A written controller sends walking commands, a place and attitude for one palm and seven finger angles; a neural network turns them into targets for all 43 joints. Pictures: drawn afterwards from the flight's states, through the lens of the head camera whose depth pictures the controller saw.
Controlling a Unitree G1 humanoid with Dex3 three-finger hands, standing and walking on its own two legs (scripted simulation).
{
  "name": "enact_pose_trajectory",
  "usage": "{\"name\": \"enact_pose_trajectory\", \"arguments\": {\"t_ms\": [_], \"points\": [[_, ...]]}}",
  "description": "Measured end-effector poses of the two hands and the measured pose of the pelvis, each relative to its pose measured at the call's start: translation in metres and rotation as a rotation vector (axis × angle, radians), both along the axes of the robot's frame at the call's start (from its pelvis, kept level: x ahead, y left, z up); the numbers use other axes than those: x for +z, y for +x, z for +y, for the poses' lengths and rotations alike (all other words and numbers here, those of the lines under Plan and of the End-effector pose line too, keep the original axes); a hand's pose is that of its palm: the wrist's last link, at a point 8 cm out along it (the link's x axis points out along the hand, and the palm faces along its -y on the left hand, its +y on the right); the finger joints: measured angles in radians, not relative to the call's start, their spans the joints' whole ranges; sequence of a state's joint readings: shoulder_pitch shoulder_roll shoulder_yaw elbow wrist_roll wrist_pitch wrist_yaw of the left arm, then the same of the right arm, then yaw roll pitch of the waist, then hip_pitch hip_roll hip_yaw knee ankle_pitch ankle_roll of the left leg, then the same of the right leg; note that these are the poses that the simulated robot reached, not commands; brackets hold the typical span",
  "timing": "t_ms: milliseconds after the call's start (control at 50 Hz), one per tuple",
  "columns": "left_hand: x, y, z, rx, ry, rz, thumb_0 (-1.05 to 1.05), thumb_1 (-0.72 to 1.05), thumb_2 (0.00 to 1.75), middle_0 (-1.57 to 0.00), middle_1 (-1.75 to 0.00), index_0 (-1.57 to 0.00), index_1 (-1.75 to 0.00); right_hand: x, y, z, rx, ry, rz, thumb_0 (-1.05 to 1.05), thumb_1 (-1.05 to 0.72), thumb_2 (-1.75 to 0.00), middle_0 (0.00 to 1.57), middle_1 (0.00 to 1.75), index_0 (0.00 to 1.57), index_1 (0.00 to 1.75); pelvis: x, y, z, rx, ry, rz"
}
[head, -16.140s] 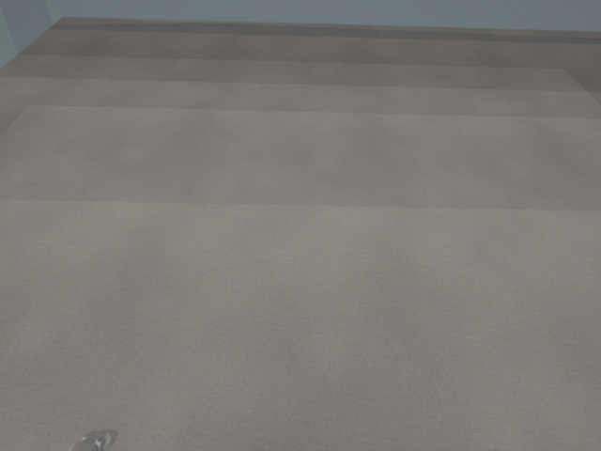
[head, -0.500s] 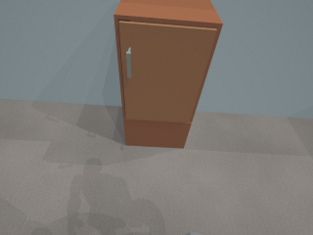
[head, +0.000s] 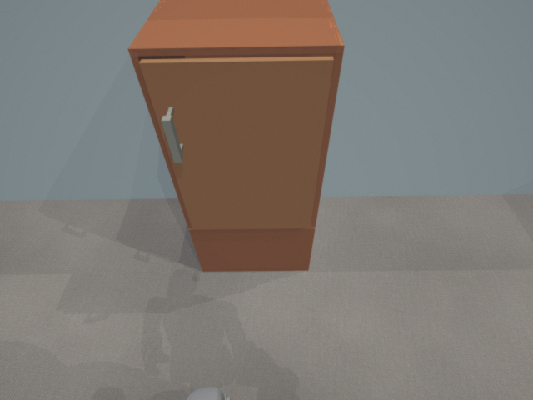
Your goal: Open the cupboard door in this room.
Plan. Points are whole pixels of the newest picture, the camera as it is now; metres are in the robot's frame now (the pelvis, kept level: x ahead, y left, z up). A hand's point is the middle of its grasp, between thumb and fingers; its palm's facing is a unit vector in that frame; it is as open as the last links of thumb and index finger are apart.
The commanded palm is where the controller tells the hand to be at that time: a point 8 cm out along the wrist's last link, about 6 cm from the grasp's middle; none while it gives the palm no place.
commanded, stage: take the last steps up to it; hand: left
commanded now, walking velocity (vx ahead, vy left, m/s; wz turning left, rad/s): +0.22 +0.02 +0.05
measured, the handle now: (174, 135) +0.69 +0.25 -0.01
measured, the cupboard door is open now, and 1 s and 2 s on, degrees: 0 0 0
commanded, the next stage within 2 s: come to a stop and stand still in 0.18 s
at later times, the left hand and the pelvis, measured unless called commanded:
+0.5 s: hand out of the picture +0.13 +0.20 -0.18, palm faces +0.06 -0.98 -0.18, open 7.4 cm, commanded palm none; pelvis +0.13 +0.03 +0.00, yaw +1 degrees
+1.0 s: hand out of the picture +0.15 +0.19 -0.16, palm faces +0.09 -0.96 -0.25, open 7.4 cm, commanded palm none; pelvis +0.10 +0.00 +0.00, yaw +1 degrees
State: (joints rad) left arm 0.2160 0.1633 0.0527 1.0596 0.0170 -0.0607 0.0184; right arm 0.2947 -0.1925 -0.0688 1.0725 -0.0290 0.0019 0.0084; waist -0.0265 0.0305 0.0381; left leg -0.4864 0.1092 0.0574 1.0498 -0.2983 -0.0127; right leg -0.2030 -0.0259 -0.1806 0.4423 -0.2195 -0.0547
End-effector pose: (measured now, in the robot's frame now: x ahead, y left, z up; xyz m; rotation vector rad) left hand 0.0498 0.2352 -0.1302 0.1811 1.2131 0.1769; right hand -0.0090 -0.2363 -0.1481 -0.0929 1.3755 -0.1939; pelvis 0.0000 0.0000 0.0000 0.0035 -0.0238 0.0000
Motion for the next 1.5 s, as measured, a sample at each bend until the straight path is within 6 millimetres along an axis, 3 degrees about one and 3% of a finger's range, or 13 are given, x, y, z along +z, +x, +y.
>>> {"name": "enact_pose_trajectory", "arguments": {"t_ms": [100, 200, 260, 320, 440, 560, 720, 840, 940, 1100, 1240, 1380, 1500], "points": [[-0.006, -0.013, -0.003, 0.04, -0.034, 0.091, -0.01, 0.93, 0.9, -0.2, -0.3, -0.2, -0.3, 0.012, 0.088, 0.001, 0.064, -0.01, -0.134, 0.0, -0.92, -0.89, 0.2, 0.3, 0.2, 0.3, 0.003, 0.031, 0.002, 0.008, -0.014, 0.004], [-0.019, -0.024, -0.002, 0.104, -0.085, 0.188, 0.0, 0.92, 0.9, -0.2, -0.3, -0.2, -0.3, 0.018, 0.162, 0.021, 0.141, -0.017, -0.202, 0.0, -0.92, -0.9, 0.2, 0.3, 0.2, 0.3, -0.001, 0.065, 0.014, 0.021, -0.028, 0.004], [-0.032, -0.025, 0.003, 0.135, -0.113, 0.252, 0.0, 0.91, 0.9, -0.2, -0.3, -0.2, -0.3, 0.015, 0.196, 0.037, 0.176, -0.03, -0.233, 0.0, -0.92, -0.89, 0.2, 0.3, 0.2, 0.3, -0.01, 0.088, 0.026, 0.025, -0.032, 0.003], [-0.034, -0.014, 0.009, 0.125, -0.118, 0.299, 0.0, 0.91, 0.9, -0.2, -0.3, -0.2, -0.3, 0.014, 0.209, 0.051, 0.172, -0.03, -0.237, 0.0, -0.91, -0.89, 0.2, 0.3, 0.2, 0.3, -0.011, 0.103, 0.033, 0.01, -0.01, -0.001], [-0.025, 0.045, 0.017, 0.085, -0.086, 0.246, 0.01, 0.91, 0.9, -0.2, -0.3, -0.19, -0.3, 0.013, 0.207, 0.048, 0.107, -0.05, -0.167, -0.02, -0.95, -0.89, 0.21, 0.3, 0.21, 0.3, -0.002, 0.123, 0.036, 0.01, 0.006, 0.001], [-0.019, 0.104, 0.016, 0.047, -0.025, 0.139, 0.0, 0.91, 0.9, -0.2, -0.3, -0.19, -0.3, 0.001, 0.195, 0.027, 0.07, -0.032, -0.078, -0.01, -0.94, -0.89, 0.21, 0.3, 0.21, 0.3, -0.005, 0.133, 0.018, 0.012, 0.02, -0.009], [-0.004, 0.133, -0.003, 0.017, 0.045, 0.049, 0.0, 0.91, 0.9, -0.2, -0.3, -0.19, -0.3, -0.016, 0.183, -0.01, 0.036, 0.005, -0.022, 0.0, -0.92, -0.89, 0.2, 0.3, 0.2, 0.3, -0.01, 0.132, -0.012, 0.019, 0.029, -0.01], [0.006, 0.128, -0.012, 0.026, 0.041, 0.025, 0.0, 0.91, 0.9, -0.2, -0.3, -0.2, -0.3, -0.01, 0.174, -0.02, 0.065, 0.003, -0.008, 0.0, -0.92, -0.89, 0.2, 0.3, 0.2, 0.3, -0.002, 0.12, -0.015, 0.022, 0.041, 0.004], [0.005, 0.106, -0.006, 0.049, 0.028, 0.028, 0.0, 0.9, 0.9, -0.2, -0.3, -0.2, -0.3, -0.003, 0.168, -0.017, 0.098, -0.009, -0.023, 0.0, -0.92, -0.89, 0.2, 0.3, 0.2, 0.3, 0.001, 0.106, -0.01, 0.027, 0.043, 0.009], [-0.019, 0.05, 0.025, 0.087, -0.019, 0.107, 0.0, 0.9, 0.9, -0.2, -0.3, -0.2, -0.3, 0.008, 0.144, 0.012, 0.114, -0.056, -0.091, 0.0, -0.91, -0.89, 0.2, 0.3, 0.2, 0.3, -0.006, 0.084, 0.016, 0.022, 0.001, 0.0], [-0.017, 0.019, 0.025, 0.086, -0.058, 0.185, 0.0, 0.91, 0.9, -0.2, -0.3, -0.19, -0.3, 0.014, 0.102, 0.04, 0.082, -0.019, -0.011, 0.0, -0.91, -0.89, 0.2, 0.3, 0.2, 0.3, 0.004, 0.085, 0.022, 0.019, 0.0, 0.002], [-0.017, 0.019, -0.001, 0.039, -0.047, 0.231, 0.0, 0.91, 0.9, -0.2, -0.3, -0.19, -0.3, -0.004, 0.074, 0.039, 0.017, 0.035, 0.065, 0.01, -0.91, -0.89, 0.21, 0.3, 0.2, 0.3, -0.003, 0.086, 0.008, -0.001, 0.022, 0.009], [-0.021, 0.032, -0.021, 0.023, -0.043, 0.173, 0.01, 0.91, 0.9, -0.2, -0.3, -0.2, -0.3, -0.007, 0.076, 0.019, 0.026, 0.009, 0.061, 0.01, -0.91, -0.89, 0.21, 0.3, 0.2, 0.3, -0.009, 0.09, -0.003, 0.017, -0.015, 0.031]]}}
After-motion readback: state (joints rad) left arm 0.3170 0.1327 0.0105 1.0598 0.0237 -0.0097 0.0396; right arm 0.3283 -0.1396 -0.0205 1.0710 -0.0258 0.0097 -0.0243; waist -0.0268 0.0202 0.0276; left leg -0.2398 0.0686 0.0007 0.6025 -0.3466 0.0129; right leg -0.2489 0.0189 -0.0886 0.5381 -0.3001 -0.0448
